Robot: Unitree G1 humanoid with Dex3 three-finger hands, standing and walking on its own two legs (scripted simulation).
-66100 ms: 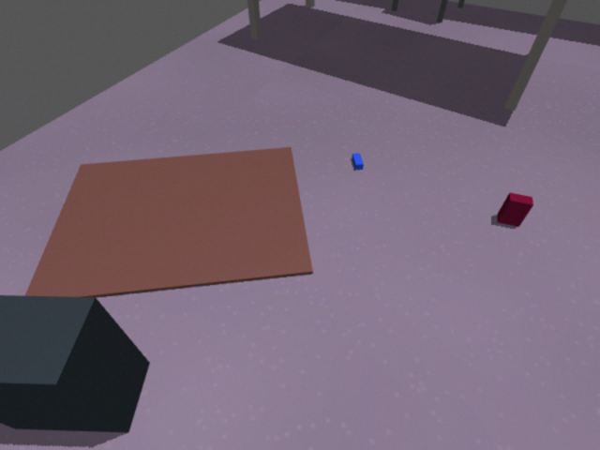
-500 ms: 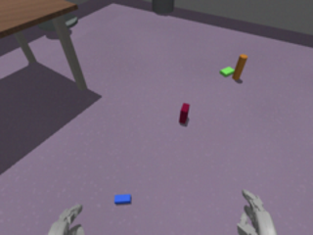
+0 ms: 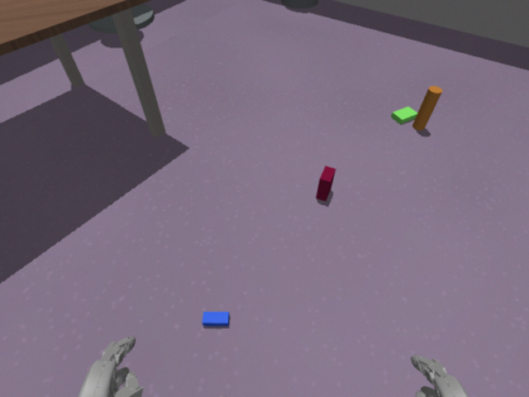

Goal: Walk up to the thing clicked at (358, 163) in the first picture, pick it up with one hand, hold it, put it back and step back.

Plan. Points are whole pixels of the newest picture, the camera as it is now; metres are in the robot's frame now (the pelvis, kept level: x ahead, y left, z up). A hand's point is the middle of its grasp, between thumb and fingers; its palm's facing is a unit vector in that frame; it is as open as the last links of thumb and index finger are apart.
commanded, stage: stand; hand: left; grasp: from above
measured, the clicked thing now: (216, 319) +0.49 +0.19 -0.73
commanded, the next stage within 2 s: none
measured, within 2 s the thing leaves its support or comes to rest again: neither
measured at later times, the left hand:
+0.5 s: hand out of the picture +0.03 +0.24 -0.12, palm faces +0.05 -0.95 -0.31, open 7.4 cm
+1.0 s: hand out of the picture +0.03 +0.24 -0.11, palm faces +0.03 -0.94 -0.33, open 7.4 cm
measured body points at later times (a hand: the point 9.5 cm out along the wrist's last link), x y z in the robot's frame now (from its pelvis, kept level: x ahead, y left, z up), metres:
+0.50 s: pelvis -0.01 +0.01 +0.04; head -0.02 +0.01 +0.49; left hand +0.02 +0.29 -0.10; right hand +0.06 -0.26 -0.10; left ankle +0.02 +0.13 -0.70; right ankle +0.01 -0.14 -0.70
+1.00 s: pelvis -0.01 -0.01 +0.05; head -0.02 -0.01 +0.50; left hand +0.03 +0.29 -0.09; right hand +0.04 -0.29 -0.10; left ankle +0.02 +0.13 -0.70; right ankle +0.01 -0.14 -0.70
